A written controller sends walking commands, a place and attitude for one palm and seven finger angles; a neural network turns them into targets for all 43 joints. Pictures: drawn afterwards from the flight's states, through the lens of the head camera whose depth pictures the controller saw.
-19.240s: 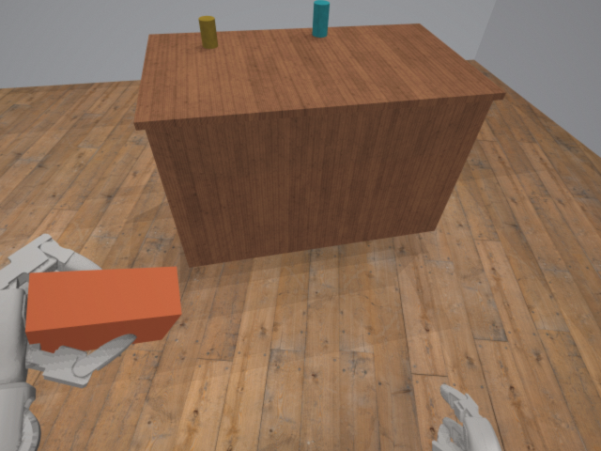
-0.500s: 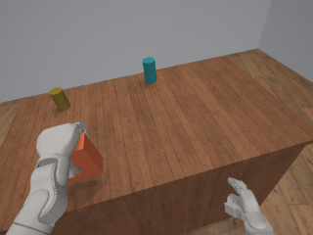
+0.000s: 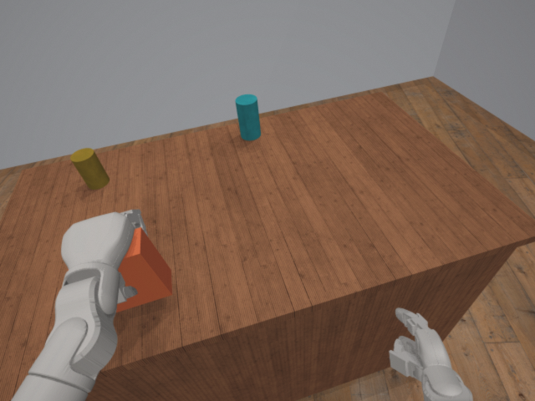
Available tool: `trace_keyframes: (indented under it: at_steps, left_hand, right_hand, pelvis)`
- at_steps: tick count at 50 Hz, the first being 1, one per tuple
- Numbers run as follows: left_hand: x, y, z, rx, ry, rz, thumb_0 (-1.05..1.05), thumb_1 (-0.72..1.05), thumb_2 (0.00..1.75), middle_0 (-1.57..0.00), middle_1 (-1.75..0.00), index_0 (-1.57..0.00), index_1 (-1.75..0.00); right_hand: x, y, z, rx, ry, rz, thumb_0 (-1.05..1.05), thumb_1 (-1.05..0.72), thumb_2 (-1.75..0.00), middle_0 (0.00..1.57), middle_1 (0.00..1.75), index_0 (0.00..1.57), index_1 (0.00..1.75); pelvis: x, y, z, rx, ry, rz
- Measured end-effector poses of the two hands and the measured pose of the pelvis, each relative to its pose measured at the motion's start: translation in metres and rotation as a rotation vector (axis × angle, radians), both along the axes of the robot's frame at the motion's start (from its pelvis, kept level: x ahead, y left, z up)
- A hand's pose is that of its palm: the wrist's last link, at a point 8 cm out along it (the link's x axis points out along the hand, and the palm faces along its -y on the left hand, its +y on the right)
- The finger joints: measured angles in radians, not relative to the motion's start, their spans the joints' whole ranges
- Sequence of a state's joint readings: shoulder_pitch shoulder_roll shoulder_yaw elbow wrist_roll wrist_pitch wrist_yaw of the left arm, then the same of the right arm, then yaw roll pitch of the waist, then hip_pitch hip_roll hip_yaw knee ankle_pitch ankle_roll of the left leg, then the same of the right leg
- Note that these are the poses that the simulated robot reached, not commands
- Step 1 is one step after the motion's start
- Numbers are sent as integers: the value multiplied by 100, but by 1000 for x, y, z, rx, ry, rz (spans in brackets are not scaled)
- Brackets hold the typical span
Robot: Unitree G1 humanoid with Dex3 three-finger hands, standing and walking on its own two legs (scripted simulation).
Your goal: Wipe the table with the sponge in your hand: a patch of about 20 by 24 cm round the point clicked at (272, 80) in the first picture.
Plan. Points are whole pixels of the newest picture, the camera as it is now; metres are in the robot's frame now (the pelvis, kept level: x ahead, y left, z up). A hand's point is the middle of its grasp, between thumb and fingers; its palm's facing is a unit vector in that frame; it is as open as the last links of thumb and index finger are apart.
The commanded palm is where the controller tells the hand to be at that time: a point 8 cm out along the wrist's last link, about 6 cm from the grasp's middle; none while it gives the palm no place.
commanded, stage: move the sponge above the wiping area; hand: left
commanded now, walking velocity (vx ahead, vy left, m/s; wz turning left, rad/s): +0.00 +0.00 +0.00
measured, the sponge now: (131, 279) +0.26 +0.27 +0.04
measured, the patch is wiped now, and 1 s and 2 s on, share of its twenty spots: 0.00 0.00 0.00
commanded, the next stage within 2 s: lower the sponge onto the table in 0.78 s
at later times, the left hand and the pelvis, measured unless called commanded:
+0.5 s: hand (118, 262) +0.26 +0.27 +0.10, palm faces +0.05 -0.11 -0.99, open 9.6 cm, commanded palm +0.22 +0.27 +0.16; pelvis +0.01 +0.01 +0.00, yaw +0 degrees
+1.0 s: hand (120, 262) +0.26 +0.27 +0.10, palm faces +0.03 -0.09 -1.00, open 9.6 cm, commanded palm +0.22 +0.27 +0.16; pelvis -0.01 +0.00 +0.00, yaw +0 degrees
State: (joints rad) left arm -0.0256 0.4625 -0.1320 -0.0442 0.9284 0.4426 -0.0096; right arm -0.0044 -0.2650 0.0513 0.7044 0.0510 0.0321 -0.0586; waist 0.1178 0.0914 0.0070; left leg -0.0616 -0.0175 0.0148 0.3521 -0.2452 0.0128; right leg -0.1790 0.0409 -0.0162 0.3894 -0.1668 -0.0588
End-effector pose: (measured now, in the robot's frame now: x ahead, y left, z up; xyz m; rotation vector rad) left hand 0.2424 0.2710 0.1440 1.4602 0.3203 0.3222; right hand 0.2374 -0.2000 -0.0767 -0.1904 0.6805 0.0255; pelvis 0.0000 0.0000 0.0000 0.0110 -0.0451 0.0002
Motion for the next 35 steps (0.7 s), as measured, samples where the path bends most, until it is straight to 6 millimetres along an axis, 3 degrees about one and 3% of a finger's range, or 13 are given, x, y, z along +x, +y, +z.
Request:
trace_keyframes:
  at_steps: [7, 16, 28, 35]
  left_hand:
    - [4, 8, -6, -8, 29, 34, 0, -44, 103, -79, -137, -78, -137]
    - [2, 0, 1, -7, -8, -17, 0, -44, 103, -79, -137, -78, -137]
    - [-11, -5, 4, -23, -23, -4, 0, -44, 103, -79, -137, -78, -137]
    - [-19, 3, 7, -9, -22, 20, 0, -44, 103, -79, -137, -78, -136]
  right_hand:
    - [1, 0, -1, -6, 6, -3, 1, -90, -89, 20, 30, 20, 30]
    - [8, 6, 1, 2, -3, 11, 1, -90, -89, 20, 30, 20, 30]
    - [9, 10, 3, 15, 3, 21, 1, -90, -89, 20, 30, 19, 30]
    - [7, 12, 5, 19, -6, 29, 1, -90, -89, 20, 30, 19, 30]
  pelvis:
    - [2, 1, 0, -1, 6, 6]
    - [6, 5, 0, -4, 4, 5]
    - [4, 7, 0, -3, -9, 4]
    - [0, 5, 0, -2, -19, 1]
